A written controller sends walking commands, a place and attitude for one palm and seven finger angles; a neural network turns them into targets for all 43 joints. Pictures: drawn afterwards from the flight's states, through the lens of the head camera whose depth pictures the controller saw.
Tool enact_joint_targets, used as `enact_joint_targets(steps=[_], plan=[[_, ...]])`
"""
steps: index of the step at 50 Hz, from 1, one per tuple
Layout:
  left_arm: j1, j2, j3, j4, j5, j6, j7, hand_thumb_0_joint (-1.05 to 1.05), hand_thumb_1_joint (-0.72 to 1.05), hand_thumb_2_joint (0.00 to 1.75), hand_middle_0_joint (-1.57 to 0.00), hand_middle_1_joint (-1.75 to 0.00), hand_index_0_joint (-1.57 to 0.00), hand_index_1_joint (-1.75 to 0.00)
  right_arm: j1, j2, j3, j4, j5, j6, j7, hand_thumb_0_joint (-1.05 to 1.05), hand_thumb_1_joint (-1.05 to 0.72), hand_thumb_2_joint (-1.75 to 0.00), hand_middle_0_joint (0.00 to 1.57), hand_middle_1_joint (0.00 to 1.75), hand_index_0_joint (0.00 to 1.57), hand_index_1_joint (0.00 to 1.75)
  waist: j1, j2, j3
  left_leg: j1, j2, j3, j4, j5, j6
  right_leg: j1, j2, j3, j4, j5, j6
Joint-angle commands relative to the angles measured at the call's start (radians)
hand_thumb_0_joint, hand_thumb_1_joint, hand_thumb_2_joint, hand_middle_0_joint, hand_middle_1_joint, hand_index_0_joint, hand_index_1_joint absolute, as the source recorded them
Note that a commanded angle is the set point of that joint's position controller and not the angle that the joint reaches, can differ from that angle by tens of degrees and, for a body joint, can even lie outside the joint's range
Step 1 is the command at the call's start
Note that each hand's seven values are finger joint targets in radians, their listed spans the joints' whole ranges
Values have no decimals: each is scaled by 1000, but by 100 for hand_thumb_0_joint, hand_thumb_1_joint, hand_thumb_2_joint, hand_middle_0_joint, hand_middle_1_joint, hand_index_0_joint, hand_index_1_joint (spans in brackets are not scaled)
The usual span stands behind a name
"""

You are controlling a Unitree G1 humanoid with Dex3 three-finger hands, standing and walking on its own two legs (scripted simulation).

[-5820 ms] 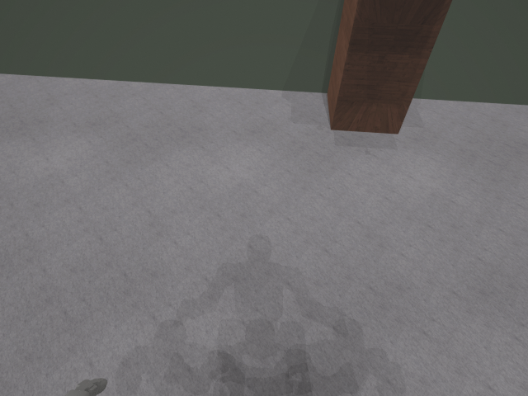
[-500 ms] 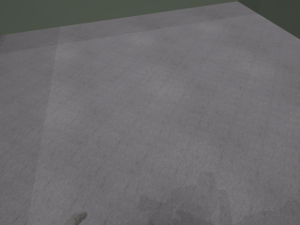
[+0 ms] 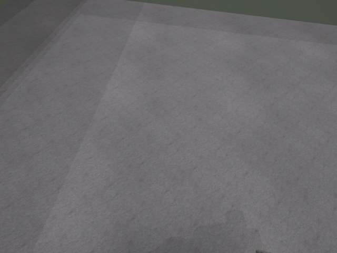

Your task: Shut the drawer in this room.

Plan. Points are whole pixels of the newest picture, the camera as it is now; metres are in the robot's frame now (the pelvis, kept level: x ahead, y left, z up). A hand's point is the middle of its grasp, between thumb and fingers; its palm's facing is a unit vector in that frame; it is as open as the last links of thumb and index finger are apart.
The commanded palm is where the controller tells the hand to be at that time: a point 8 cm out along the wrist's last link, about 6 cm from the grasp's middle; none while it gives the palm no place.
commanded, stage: turn or walk to find it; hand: left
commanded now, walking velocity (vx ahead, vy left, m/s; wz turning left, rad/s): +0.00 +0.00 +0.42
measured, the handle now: out of the picture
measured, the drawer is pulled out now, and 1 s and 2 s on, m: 0.25 0.25 0.25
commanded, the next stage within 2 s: none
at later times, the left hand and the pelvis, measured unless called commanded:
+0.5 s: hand out of the picture +0.07 +0.19 -0.13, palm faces +0.18 -0.94 -0.28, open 7.4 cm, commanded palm none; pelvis -0.03 -0.02 +0.00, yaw +10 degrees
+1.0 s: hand out of the picture -0.15 +0.19 -0.18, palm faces +0.47 -0.85 -0.23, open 7.4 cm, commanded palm none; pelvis -0.08 -0.01 +0.00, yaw +25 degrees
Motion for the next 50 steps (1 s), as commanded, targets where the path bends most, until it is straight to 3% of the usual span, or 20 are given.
enact_joint_targets(steps=[1,3,6,16,20,22,23,24,25,26,27,28,31,36,42,45,47,48,49,50], plan=[[-93,78,17,-113,-1,-9,0,0,90,90,-20,-30,-20,-30,109,-209,-40,-32,-7,-16,-27,0,-90,-90,20,30,20,30,-88,290,-74,128,319,-322,-274,509,155,-231,23,128,333,-57,8],[-81,81,20,-98,-2,-16,-10,0,90,90,-20,-30,-20,-30,60,-180,-25,-50,-6,-22,-30,0,-90,-90,20,30,20,30,-62,230,-43,119,258,-261,-264,581,134,-226,34,132,350,34,13],[-55,78,18,-89,-5,-18,-11,0,90,90,-20,-30,-20,-30,72,-178,-27,-55,0,-31,-30,0,-90,-90,20,30,20,30,-56,174,-97,173,236,-237,-255,621,134,-212,46,131,331,77,30],[-174,56,12,-156,-9,-19,-4,0,90,90,-20,-30,-20,-30,140,-176,-42,-47,-11,-20,-24,0,-90,-90,20,30,20,30,-91,200,-102,144,230,-394,-261,485,168,-152,90,147,111,24,25],[-140,47,10,-156,-17,-27,0,0,90,90,-20,-30,-20,-30,124,-176,-47,-54,-14,-14,-21,0,-90,-90,20,30,20,30,-68,204,-121,65,200,-433,-232,479,155,-3,128,134,-86,61,6],[-86,56,13,-145,-19,-36,4,0,90,90,-20,-30,-20,-30,116,-168,-48,-58,-8,-12,-18,0,-90,-90,20,30,20,30,-39,174,-143,-17,160,-422,-185,411,115,144,132,125,-281,205,-1],[-52,81,20,-137,-16,-44,8,0,90,90,-20,-30,-20,-30,112,-146,-46,-61,-1,-13,-14,0,-90,-90,20,30,20,30,-19,116,-152,-109,116,-388,-141,283,70,265,91,154,-401,283,-9],[-24,158,35,-135,-1,-54,14,0,90,90,-20,-30,-20,-30,122,-90,-37,-70,8,-12,-7,0,-90,-90,20,30,20,30,-6,-76,-162,-284,15,-272,16,40,5,396,-103,342,-496,235,-67],[-27,218,43,-147,5,-53,16,0,90,90,-20,-30,-20,-30,105,-71,-37,-96,3,-10,-10,0,-90,-90,20,30,20,30,3,-234,-120,-360,-82,-132,253,-242,-44,307,-316,528,-535,295,-184],[-64,204,34,-164,-2,-44,17,0,90,90,-20,-30,-20,-30,101,-111,-52,-89,-6,4,-8,0,-90,-90,20,30,20,30,-9,-125,-95,-313,-41,-165,429,-247,-40,154,-327,468,-546,241,-228],[-138,155,34,-180,-6,-51,20,0,90,90,-20,-30,-20,-30,136,-118,-55,-58,-13,22,-2,0,-90,-90,20,30,20,30,-47,-170,-54,-298,-14,-193,515,-176,-41,58,-254,416,-590,100,-202],[-191,140,27,-191,-7,-49,16,0,90,90,-20,-30,-20,-30,161,-110,-59,-33,-13,31,3,0,-90,-90,20,30,20,30,-75,-120,-19,-286,-12,-163,590,-121,-49,12,-205,359,-595,62,-175],[-195,88,9,-185,-7,-60,11,0,90,90,-20,-30,-20,-30,217,-81,-51,-1,-12,33,12,0,-90,-90,20,30,20,30,-97,-80,-7,-284,6,-117,635,-14,-73,42,-117,188,-537,241,-140],[-72,102,15,-139,-2,-63,13,0,90,90,-20,-30,-20,-30,146,-81,-44,-13,-9,31,10,0,-90,-90,20,30,20,30,-40,-98,-29,-302,35,-92,529,-44,-97,160,-153,178,-512,312,-168],[-13,153,33,-103,12,-56,11,0,90,90,-20,-30,-20,-30,61,-61,-25,-34,3,17,8,0,-90,-90,20,30,20,30,1,-136,-74,-187,40,-27,235,-169,-84,213,-202,164,-445,470,-208],[-23,173,39,-89,12,-51,8,0,90,90,-20,-30,-20,-30,97,-55,-18,-30,10,3,2,0,-90,-90,20,30,20,30,-20,-140,-118,-79,23,12,61,-129,-71,211,-207,127,-363,572,-189],[-41,158,38,-89,-1,-41,5,0,90,90,-20,-30,-20,-30,163,-78,-21,-13,8,-9,1,0,-90,-90,20,30,20,30,-66,-63,-145,96,25,6,-167,88,-54,109,-166,51,-242,491,-109],[-26,115,31,-101,-11,-33,2,0,90,90,-20,-30,-20,-30,192,-146,-34,-11,2,-21,0,0,-90,-90,20,30,20,30,-84,125,-172,218,152,-157,-264,184,-10,-33,-88,-4,-74,313,-50],[-56,51,11,-136,-10,-28,-5,0,90,90,-20,-30,-20,-30,209,-234,-54,-20,-2,-22,-5,0,-90,-90,20,30,20,30,-96,388,-137,259,370,-419,-297,470,76,-261,27,-15,122,-105,17],[-102,65,8,-146,-3,-15,-1,0,90,90,-20,-30,-20,-30,222,-258,-57,-13,-5,-12,-11,0,-90,-90,20,30,20,30,-115,315,-126,163,419,-408,-293,499,148,-231,31,75,235,-141,5]])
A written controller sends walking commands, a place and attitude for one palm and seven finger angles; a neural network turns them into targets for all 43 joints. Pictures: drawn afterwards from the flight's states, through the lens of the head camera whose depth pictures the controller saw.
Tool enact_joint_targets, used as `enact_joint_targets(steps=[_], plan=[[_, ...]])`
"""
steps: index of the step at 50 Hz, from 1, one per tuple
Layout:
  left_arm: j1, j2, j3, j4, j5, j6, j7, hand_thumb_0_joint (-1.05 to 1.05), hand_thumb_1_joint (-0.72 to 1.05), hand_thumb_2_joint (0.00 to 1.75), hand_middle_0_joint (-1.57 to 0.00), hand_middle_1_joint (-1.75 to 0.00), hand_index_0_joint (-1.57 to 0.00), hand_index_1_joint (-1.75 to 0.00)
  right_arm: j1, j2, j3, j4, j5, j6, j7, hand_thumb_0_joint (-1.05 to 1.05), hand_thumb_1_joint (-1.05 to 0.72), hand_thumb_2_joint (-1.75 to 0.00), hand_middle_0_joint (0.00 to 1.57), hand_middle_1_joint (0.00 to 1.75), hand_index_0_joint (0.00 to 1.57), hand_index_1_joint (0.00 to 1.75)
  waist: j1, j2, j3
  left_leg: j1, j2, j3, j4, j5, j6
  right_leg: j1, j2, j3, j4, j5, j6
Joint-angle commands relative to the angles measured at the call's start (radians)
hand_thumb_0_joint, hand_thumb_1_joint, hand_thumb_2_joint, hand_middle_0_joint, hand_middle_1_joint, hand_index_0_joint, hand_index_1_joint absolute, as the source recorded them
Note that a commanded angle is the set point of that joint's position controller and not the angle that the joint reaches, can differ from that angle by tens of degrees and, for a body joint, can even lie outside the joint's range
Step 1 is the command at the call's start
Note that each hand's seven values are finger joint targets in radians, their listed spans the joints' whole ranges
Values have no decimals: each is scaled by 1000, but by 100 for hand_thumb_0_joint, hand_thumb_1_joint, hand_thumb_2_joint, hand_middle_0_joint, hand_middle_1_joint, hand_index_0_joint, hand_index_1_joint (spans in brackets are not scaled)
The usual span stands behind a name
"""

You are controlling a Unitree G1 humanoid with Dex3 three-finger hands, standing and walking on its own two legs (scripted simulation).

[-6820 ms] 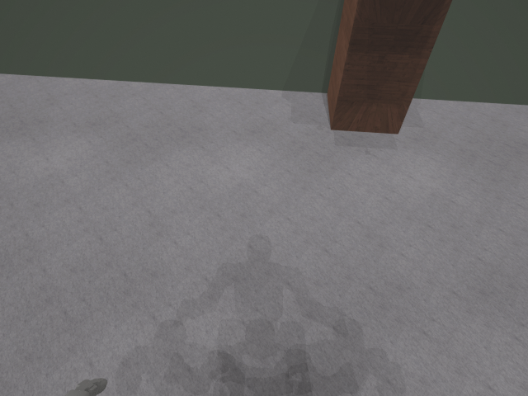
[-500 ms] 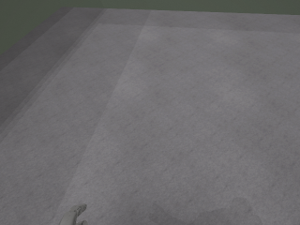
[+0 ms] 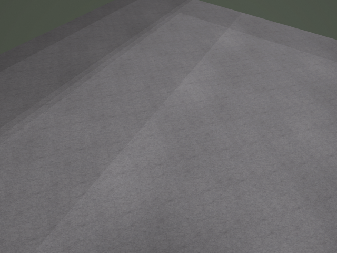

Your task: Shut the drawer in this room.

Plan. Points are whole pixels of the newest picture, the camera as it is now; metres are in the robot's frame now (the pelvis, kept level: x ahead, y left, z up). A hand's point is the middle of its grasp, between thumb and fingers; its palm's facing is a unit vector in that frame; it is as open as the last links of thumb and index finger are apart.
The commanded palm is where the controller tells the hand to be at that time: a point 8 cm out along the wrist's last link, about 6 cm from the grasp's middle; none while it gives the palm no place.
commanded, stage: turn or walk to find it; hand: left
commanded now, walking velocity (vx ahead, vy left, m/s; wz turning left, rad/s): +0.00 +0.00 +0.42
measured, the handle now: out of the picture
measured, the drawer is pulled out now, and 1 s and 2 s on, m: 0.25 0.25 0.25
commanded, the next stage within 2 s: none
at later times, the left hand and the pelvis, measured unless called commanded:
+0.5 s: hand out of the picture +0.08 +0.20 -0.14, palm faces +0.18 -0.94 -0.27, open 7.4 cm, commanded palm none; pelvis -0.02 -0.01 +0.01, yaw +10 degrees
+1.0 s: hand out of the picture -0.12 +0.20 -0.17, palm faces +0.47 -0.85 -0.25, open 7.4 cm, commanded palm none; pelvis -0.06 +0.00 +0.00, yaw +25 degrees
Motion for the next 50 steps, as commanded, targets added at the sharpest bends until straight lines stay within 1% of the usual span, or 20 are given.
enact_joint_targets(steps=[1,2,3,7,17,22,23,24,25,26,27,28,30,33,43,45,47,48,49,50], plan=[[-87,76,14,-115,1,4,3,0,90,90,-20,-30,-20,-30,129,-219,-37,-34,-9,-24,-19,0,-90,-90,20,30,20,30,-82,269,-91,99,348,-352,-304,433,168,-222,36,186,382,-202,16],[-105,80,19,-104,0,8,0,0,90,90,-20,-30,-20,-30,79,-198,-31,-45,-10,-25,-27,0,-90,-90,20,30,20,30,-70,300,-37,60,301,-335,-307,403,154,-241,38,198,420,-147,19],[-93,88,21,-90,-2,7,-6,0,90,90,-20,-30,-20,-30,29,-178,-21,-59,-9,-26,-30,0,-90,-90,20,30,20,30,-49,258,-19,57,267,-299,-296,423,150,-246,44,207,444,-89,22],[-48,84,16,-66,-4,-6,-11,0,90,90,-20,-30,-20,-30,47,-167,-16,-63,-1,-41,-33,0,-90,-90,20,30,20,30,-39,147,-85,178,215,-237,-251,626,149,-242,65,200,436,-25,45],[-146,59,7,-126,-13,-10,1,0,90,90,-20,-30,-20,-30,89,-172,-31,-61,-12,-28,-27,0,-90,-90,20,30,20,30,-71,180,-90,150,218,-375,-231,577,191,-138,107,209,182,-99,41],[-70,61,9,-118,-20,-25,5,0,90,90,-20,-30,-20,-30,55,-167,-37,-75,-9,-23,-22,0,-90,-90,20,30,20,30,-25,175,-131,38,161,-405,-164,546,150,85,145,189,-128,52,21],[-39,74,12,-114,-19,-33,7,0,90,90,-20,-30,-20,-30,50,-157,-35,-78,-3,-24,-20,0,-90,-90,20,30,20,30,-8,145,-152,-9,125,-389,-126,469,113,184,129,194,-266,161,16],[-4,127,21,-107,-10,-45,12,0,90,90,-20,-30,-20,-30,59,-120,-32,-80,6,-26,-14,0,-90,-90,20,30,20,30,4,33,-179,-143,68,-326,-36,285,57,348,14,295,-345,242,-10],[18,210,38,-102,3,-52,20,0,90,90,-20,-30,-20,-30,59,-56,-19,-104,8,-29,-9,0,-90,-90,20,30,20,30,16,-240,-171,-331,-77,-146,166,-130,-13,434,-233,521,-358,394,-117],[18,223,36,-115,-2,-46,20,0,90,90,-20,-30,-20,-30,38,-99,-33,-114,2,-16,-14,0,-90,-90,20,30,20,30,26,-191,-148,-310,-65,-144,369,-289,-18,280,-334,545,-371,437,-212],[-42,181,34,-126,-4,-47,23,0,90,90,-20,-30,-20,-30,43,-109,-40,-93,-4,2,-10,0,-90,-90,20,30,20,30,0,-142,-103,-290,-37,-176,500,-230,-17,173,-276,481,-405,302,-222],[-106,155,29,-143,-6,-44,22,0,90,90,-20,-30,-20,-30,64,-102,-44,-70,-7,13,-4,0,-90,-90,20,30,20,30,-31,-136,-50,-295,-27,-168,571,-177,-22,108,-222,436,-428,191,-199],[-163,112,14,-156,-5,-45,18,0,90,90,-20,-30,-20,-30,99,-87,-41,-41,-10,19,7,0,-90,-90,20,30,20,30,-65,-80,3,-293,-1,-130,627,-77,-34,70,-146,310,-409,199,-155],[-107,106,10,-142,-6,-54,15,0,90,90,-20,-30,-20,-30,113,-79,-35,-31,-9,21,10,0,-90,-90,20,30,20,30,-48,-123,-22,-310,6,-102,617,-25,-59,138,-120,228,-393,265,-140],[16,176,34,-82,12,-43,11,0,90,90,-20,-30,-20,-30,-24,-57,-8,-69,6,1,7,0,-90,-90,20,30,20,30,23,-161,-74,-167,17,-1,198,-158,-56,230,-189,201,-292,501,-191],[8,183,39,-72,11,-40,10,0,90,90,-20,-30,-20,-30,9,-54,-5,-62,9,-8,3,0,-90,-90,20,30,20,30,5,-162,-109,-102,8,22,68,-110,-48,244,-188,173,-231,552,-171],[-11,175,38,-70,-2,-32,7,0,90,90,-20,-30,-20,-30,68,-78,-8,-46,6,-18,3,0,-90,-90,20,30,20,30,-36,-115,-139,56,6,24,-141,95,-33,171,-152,113,-130,473,-101],[0,142,33,-81,-11,-25,6,0,90,90,-20,-30,-20,-30,101,-137,-20,-41,2,-29,2,0,-90,-90,20,30,20,30,-57,42,-166,196,95,-80,-230,225,-2,41,-101,69,8,310,-48],[-8,74,16,-112,-14,-20,-1,0,90,90,-20,-30,-20,-30,124,-227,-42,-48,-4,-34,-2,0,-90,-90,20,30,20,30,-70,336,-154,293,335,-380,-262,522,91,-218,27,45,204,-167,23],[-62,71,4,-132,-6,-8,4,0,90,90,-20,-30,-20,-30,157,-263,-47,-39,-4,-22,-8,0,-90,-90,20,30,20,30,-96,312,-140,201,405,-398,-266,605,181,-211,46,129,329,-291,23]])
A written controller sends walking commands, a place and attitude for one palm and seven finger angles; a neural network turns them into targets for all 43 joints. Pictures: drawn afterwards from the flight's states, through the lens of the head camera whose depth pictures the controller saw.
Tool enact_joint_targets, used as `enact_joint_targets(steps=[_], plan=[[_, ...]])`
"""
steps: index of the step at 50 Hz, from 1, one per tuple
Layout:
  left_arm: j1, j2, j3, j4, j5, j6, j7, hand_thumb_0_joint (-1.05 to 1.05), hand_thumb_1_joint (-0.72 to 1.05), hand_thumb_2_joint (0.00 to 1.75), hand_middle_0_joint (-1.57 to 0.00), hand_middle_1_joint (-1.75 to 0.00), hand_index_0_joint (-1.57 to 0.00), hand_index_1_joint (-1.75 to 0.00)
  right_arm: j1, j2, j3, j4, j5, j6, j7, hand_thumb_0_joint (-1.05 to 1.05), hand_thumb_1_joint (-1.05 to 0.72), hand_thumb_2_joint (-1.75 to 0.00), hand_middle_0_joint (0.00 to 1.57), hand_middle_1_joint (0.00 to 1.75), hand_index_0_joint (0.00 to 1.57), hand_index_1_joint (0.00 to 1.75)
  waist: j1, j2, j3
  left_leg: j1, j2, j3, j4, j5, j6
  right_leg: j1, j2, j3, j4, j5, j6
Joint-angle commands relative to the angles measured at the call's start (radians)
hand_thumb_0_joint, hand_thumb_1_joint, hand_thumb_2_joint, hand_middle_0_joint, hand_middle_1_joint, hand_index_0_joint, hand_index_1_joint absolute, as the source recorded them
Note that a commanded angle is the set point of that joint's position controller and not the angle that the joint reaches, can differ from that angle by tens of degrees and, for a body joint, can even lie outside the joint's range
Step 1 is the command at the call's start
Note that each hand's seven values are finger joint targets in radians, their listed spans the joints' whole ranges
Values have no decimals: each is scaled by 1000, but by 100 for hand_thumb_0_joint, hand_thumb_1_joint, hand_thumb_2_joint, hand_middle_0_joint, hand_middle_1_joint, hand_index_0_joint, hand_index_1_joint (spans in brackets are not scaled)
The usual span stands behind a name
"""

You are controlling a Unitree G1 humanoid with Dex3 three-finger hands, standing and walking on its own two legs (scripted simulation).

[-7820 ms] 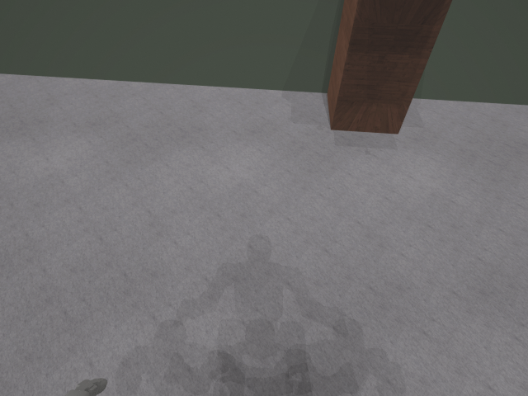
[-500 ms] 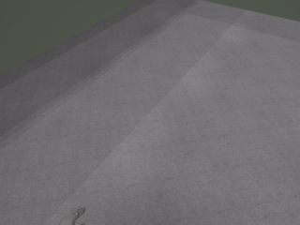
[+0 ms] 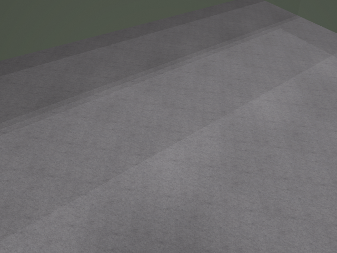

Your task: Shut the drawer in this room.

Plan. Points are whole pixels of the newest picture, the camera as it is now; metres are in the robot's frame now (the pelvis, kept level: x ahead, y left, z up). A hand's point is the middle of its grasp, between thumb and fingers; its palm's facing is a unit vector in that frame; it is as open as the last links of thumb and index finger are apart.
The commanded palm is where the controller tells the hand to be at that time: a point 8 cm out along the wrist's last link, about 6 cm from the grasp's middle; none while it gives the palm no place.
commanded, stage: turn or walk to find it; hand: left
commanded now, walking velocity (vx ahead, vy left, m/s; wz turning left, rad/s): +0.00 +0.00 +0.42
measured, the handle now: out of the picture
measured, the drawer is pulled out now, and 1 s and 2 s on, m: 0.25 0.25 0.25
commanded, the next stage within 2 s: none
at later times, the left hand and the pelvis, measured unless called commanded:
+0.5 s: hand out of the picture +0.05 +0.19 -0.14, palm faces +0.18 -0.94 -0.28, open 7.4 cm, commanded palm none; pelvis -0.04 -0.02 +0.01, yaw +10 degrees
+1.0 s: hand out of the picture -0.14 +0.21 -0.18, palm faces +0.44 -0.87 -0.23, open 7.4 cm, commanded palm none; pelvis -0.08 +0.01 +0.00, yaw +23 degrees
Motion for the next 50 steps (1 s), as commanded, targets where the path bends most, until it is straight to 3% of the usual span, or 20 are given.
enact_joint_targets(steps=[1,3,7,15,18,21,22,23,24,25,26,29,31,40,44,45,46,47,48,50], plan=[[-79,78,10,-118,-2,6,6,0,90,90,-20,-30,-20,-30,139,-228,-42,-32,-8,-23,-19,0,-90,-90,20,30,20,30,-87,263,-120,134,367,-362,-288,468,182,-230,33,183,379,-227,24],[-93,90,19,-97,-2,8,-3,0,90,90,-20,-30,-20,-30,45,-180,-25,-58,-9,-25,-29,0,-90,-90,20,30,20,30,-59,257,-47,76,283,-310,-288,411,163,-257,37,206,428,-112,26],[-42,77,14,-71,-5,0,-11,0,90,90,-20,-30,-20,-30,28,-174,-20,-70,-4,-36,-30,0,-90,-90,20,30,20,30,-37,163,-87,125,226,-249,-265,484,155,-231,62,200,394,-39,44],[-114,61,9,-118,-8,-3,-3,0,90,90,-20,-30,-20,-30,80,-177,-34,-67,-10,-27,-23,0,-90,-90,20,30,20,30,-69,183,-105,132,227,-364,-258,421,182,-179,96,209,207,-86,46],[-90,51,7,-121,-14,-9,1,0,90,90,-20,-30,-20,-30,58,-181,-39,-78,-13,-22,-21,0,-90,-90,20,30,20,30,-53,203,-122,83,208,-398,-231,443,176,-78,122,198,64,-72,34],[-12,60,13,-103,-16,-21,4,0,90,90,-20,-30,-20,-30,33,-166,-42,-87,-7,-19,-17,0,-90,-90,20,30,20,30,-10,175,-146,-24,153,-385,-174,358,128,110,137,180,-184,103,24],[18,87,18,-97,-13,-28,7,0,90,90,-20,-30,-20,-30,32,-144,-40,-92,-1,-18,-13,0,-90,-90,20,30,20,30,5,114,-153,-111,106,-354,-127,245,84,220,96,210,-300,166,14],[38,158,33,-98,2,-38,15,0,90,90,-20,-30,-20,-30,46,-84,-32,-104,7,-18,-8,0,-90,-90,20,30,20,30,15,-94,-167,-282,5,-246,36,27,22,343,-95,402,-390,113,-47],[31,222,45,-112,9,-38,17,0,90,90,-20,-30,-20,-30,20,-63,-30,-132,4,-15,-8,0,-90,-90,20,30,20,30,28,-256,-113,-360,-91,-123,274,-247,-25,257,-304,587,-440,191,-159],[-1,208,36,-128,0,-31,20,0,90,90,-20,-30,-20,-30,16,-103,-43,-124,-5,-3,-8,0,-90,-90,20,30,20,30,16,-149,-110,-318,-50,-163,444,-256,-19,132,-319,530,-442,180,-206],[-68,166,38,-142,-3,-37,24,0,90,90,-20,-30,-20,-30,39,-109,-46,-99,-11,12,-4,0,-90,-90,20,30,20,30,-14,-210,-63,-314,-20,-193,525,-206,-17,44,-257,488,-474,64,-187],[-156,101,12,-158,-6,-40,15,0,90,90,-20,-30,-20,-30,119,-87,-48,-40,-11,23,10,0,-90,-90,20,30,20,30,-75,-97,-2,-297,-6,-136,646,-50,-39,-7,-130,293,-442,109,-120],[-121,101,11,-151,-5,-47,14,0,90,90,-20,-30,-20,-30,135,-81,-43,-29,-10,24,11,0,-90,-90,20,30,20,30,-62,-115,-27,-300,2,-114,642,-17,-59,52,-115,241,-428,153,-117],[34,163,33,-80,12,-41,13,0,90,90,-20,-30,-20,-30,-10,-53,-15,-64,3,3,6,0,-90,-90,20,30,20,30,31,-160,-86,-205,26,-26,228,-181,-66,218,-194,226,-320,452,-183],[7,176,37,-63,6,-34,9,0,90,90,-20,-30,-20,-30,66,-57,-10,-46,10,-15,-1,0,-90,-90,20,30,20,30,-11,-154,-151,-32,3,15,-47,-46,-48,204,-177,165,-192,544,-132],[-1,164,38,-65,-2,-29,8,0,90,90,-20,-30,-20,-30,105,-77,-13,-35,8,-23,0,0,-90,-90,20,30,20,30,-40,-92,-167,84,14,2,-187,101,-36,130,-150,119,-115,478,-83],[9,121,30,-83,-13,-20,6,0,90,90,-20,-30,-20,-30,138,-152,-28,-32,2,-34,-2,0,-90,-90,20,30,20,30,-58,109,-196,233,153,-168,-260,253,14,-40,-69,65,45,256,-20],[-28,55,8,-120,-13,-13,0,0,90,90,-20,-30,-20,-30,165,-241,-50,-36,-4,-34,-10,0,-90,-90,20,30,20,30,-80,354,-150,275,371,-430,-279,573,121,-284,44,61,222,-232,44],[-79,72,5,-127,-5,-1,4,0,90,90,-20,-30,-20,-30,179,-258,-51,-25,-5,-22,-13,0,-90,-90,20,30,20,30,-97,276,-138,178,410,-388,-267,566,189,-241,41,146,332,-261,29],[-103,76,16,-103,-1,9,1,0,90,90,-20,-30,-20,-30,94,-190,-34,-36,-9,-28,-30,0,-90,-90,20,30,20,30,-71,282,-66,103,311,-331,-288,449,165,-269,33,198,408,-150,28]])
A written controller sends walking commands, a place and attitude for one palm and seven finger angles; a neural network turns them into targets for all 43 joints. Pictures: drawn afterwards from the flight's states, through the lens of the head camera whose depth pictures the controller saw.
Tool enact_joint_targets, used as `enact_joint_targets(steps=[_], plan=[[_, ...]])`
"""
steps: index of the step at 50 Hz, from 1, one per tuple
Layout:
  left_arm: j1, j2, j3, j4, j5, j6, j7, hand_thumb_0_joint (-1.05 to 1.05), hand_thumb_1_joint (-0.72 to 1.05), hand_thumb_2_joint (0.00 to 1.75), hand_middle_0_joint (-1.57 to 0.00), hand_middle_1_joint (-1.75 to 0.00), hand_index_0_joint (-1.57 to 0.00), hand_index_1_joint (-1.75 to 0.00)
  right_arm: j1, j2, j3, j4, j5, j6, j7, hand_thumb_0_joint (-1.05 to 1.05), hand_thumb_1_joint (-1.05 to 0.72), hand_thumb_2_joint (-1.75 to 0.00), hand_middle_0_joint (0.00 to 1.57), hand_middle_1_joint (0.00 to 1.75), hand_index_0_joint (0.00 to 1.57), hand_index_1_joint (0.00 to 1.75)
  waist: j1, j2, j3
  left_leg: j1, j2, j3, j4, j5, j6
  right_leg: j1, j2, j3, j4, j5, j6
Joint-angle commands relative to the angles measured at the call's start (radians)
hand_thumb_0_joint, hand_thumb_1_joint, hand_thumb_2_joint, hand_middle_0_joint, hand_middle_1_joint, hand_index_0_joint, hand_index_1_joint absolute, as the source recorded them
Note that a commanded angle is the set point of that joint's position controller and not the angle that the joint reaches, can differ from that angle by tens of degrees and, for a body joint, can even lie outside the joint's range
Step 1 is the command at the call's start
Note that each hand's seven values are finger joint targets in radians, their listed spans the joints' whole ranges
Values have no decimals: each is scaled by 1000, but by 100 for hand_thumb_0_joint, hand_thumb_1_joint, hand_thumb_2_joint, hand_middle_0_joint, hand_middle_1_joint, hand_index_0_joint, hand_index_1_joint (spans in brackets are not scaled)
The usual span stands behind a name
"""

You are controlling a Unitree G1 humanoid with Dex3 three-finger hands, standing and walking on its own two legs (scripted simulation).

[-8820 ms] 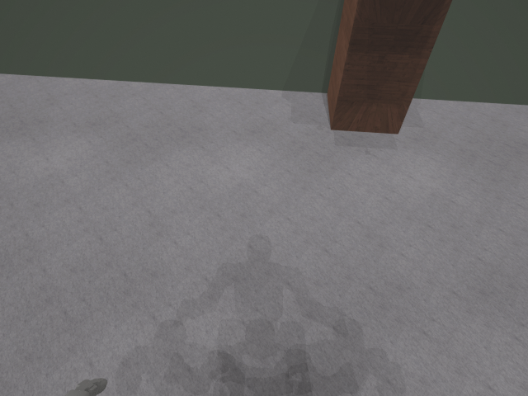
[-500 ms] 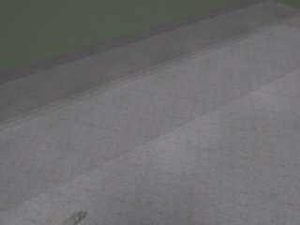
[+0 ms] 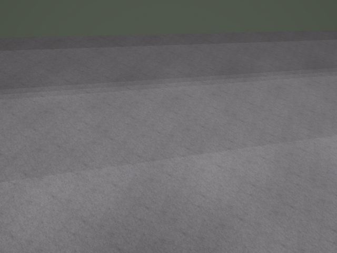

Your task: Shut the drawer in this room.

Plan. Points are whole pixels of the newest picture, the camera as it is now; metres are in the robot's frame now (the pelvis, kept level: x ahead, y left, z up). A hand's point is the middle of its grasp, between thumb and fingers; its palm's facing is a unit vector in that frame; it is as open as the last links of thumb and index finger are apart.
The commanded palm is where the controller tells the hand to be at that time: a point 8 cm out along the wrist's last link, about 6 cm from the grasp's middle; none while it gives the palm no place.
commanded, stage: turn or walk to find it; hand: left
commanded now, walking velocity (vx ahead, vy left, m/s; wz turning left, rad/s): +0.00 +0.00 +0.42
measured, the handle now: out of the picture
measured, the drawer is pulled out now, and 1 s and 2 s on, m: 0.25 0.25 0.25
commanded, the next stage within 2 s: none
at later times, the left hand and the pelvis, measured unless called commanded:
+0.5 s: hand out of the picture +0.06 +0.18 -0.14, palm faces +0.18 -0.94 -0.28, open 7.4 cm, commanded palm none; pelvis -0.03 -0.03 +0.00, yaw +11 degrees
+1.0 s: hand out of the picture -0.15 +0.19 -0.18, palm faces +0.48 -0.85 -0.24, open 7.4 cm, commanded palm none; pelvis -0.07 -0.01 +0.00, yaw +25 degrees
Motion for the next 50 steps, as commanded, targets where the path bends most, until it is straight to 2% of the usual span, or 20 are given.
enact_joint_targets(steps=[1,5,15,20,21,22,23,24,25,27,30,35,41,44,45,46,47,48,49,50], plan=[[-100,68,15,-106,-2,-22,-9,0,90,90,-20,-30,-20,-30,55,-196,-33,-44,-4,-18,-30,0,-90,-90,20,30,20,30,-62,266,-32,87,283,-298,-281,515,126,-190,17,124,270,23,9],[-58,65,13,-79,-5,-30,-15,0,90,90,-20,-30,-20,-30,59,-186,-27,-51,3,-31,-31,0,-90,-90,20,30,20,30,-46,185,-78,159,227,-237,-261,638,109,-174,38,123,272,101,27],[-151,45,4,-139,-10,-31,-4,0,90,90,-20,-30,-20,-30,105,-191,-43,-55,-8,-18,-24,0,-90,-90,20,30,20,30,-77,200,-98,153,236,-386,-248,541,154,-107,75,141,45,31,27],[-69,45,4,-127,-18,-46,0,0,90,90,-20,-30,-20,-30,67,-189,-49,-67,-6,-12,-19,0,-90,-90,20,30,20,30,-33,192,-131,27,179,-408,-184,516,116,128,120,112,-262,168,5],[-31,54,8,-119,-17,-53,2,0,90,90,-20,-30,-20,-30,58,-179,-48,-71,0,-11,-17,0,-90,-90,20,30,20,30,-12,165,-149,-33,148,-391,-148,436,83,229,107,113,-400,273,1],[-3,98,17,-114,-9,-64,7,0,90,90,-20,-30,-20,-30,68,-140,-45,-75,8,-13,-12,0,-90,-90,20,30,20,30,-2,58,-172,-149,85,-338,-71,278,27,376,14,193,-497,332,-21],[19,185,35,-113,5,-72,15,0,90,90,-20,-30,-20,-30,70,-79,-33,-96,13,-14,-7,0,-90,-90,20,30,20,30,10,-206,-161,-331,-58,-164,129,-67,-45,459,-231,431,-535,398,-116],[16,211,35,-128,1,-66,16,0,90,90,-20,-30,-20,-30,41,-114,-45,-112,5,-4,-10,0,-90,-90,20,30,20,30,22,-194,-129,-317,-62,-144,342,-251,-57,304,-356,482,-556,485,-213],[-43,167,32,-142,-5,-65,20,0,90,90,-20,-30,-20,-30,55,-127,-52,-88,-2,16,-8,0,-90,-90,20,30,20,30,-7,-107,-99,-297,-32,-187,484,-199,-55,205,-308,414,-584,352,-231],[-148,121,18,-166,-6,-63,15,0,90,90,-20,-30,-20,-30,97,-115,-56,-44,-7,31,4,0,-90,-90,20,30,20,30,-57,-74,-8,-301,-9,-160,612,-90,-64,103,-201,296,-601,209,-177],[-135,83,7,-160,-4,-75,11,0,90,90,-20,-30,-20,-30,137,-98,-50,-22,-6,32,11,0,-90,-90,20,30,20,30,-67,-87,-4,-305,10,-122,630,-1,-89,136,-143,167,-569,332,-146],[-32,103,15,-123,2,-77,11,0,90,90,-20,-30,-20,-30,69,-96,-44,-35,-3,32,10,0,-90,-90,20,30,20,30,-20,-109,-28,-298,34,-93,507,-42,-109,227,-177,154,-548,405,-173],[34,154,32,-84,13,-69,8,0,90,90,-20,-30,-20,-30,-7,-73,-20,-60,10,11,6,0,-90,-90,20,30,20,30,22,-144,-92,-188,28,-19,194,-143,-98,309,-216,129,-447,652,-208],[10,163,34,-73,10,-64,5,0,90,90,-20,-30,-20,-30,41,-76,-16,-51,14,-1,2,0,-90,-90,20,30,20,30,-10,-139,-127,-75,13,13,2,-50,-83,296,-208,87,-364,685,-172],[-2,159,36,-74,3,-60,5,0,90,90,-20,-30,-20,-30,76,-89,-18,-42,12,-7,2,0,-90,-90,20,30,20,30,-35,-112,-141,19,17,13,-121,73,-75,245,-189,49,-310,629,-132],[0,133,31,-80,-7,-52,3,0,90,90,-20,-30,-20,-30,113,-133,-27,-33,9,-18,2,0,-90,-90,20,30,20,30,-60,18,-163,154,63,-45,-232,211,-57,140,-147,2,-190,514,-79],[5,69,19,-110,-14,-45,-2,0,90,90,-20,-30,-20,-30,142,-232,-49,-37,0,-27,-2,0,-90,-90,20,30,20,30,-75,306,-165,283,305,-362,-274,501,36,-125,-15,-41,7,94,-1],[-44,46,-1,-134,-5,-35,0,0,90,90,-20,-30,-20,-30,171,-286,-59,-28,3,-15,-10,0,-90,-90,20,30,20,30,-94,364,-147,234,407,-414,-267,715,129,-179,27,36,139,-162,13],[-71,66,4,-129,-3,-24,2,0,90,90,-20,-30,-20,-30,151,-260,-51,-25,0,-12,-13,0,-90,-90,20,30,20,30,-90,278,-123,153,389,-346,-270,594,146,-141,14,90,210,-123,2],[-88,58,9,-116,0,-19,2,0,90,90,-20,-30,-20,-30,109,-225,-44,-31,-3,-18,-24,0,-90,-90,20,30,20,30,-83,320,-79,111,333,-337,-288,549,132,-169,11,116,236,-69,6]])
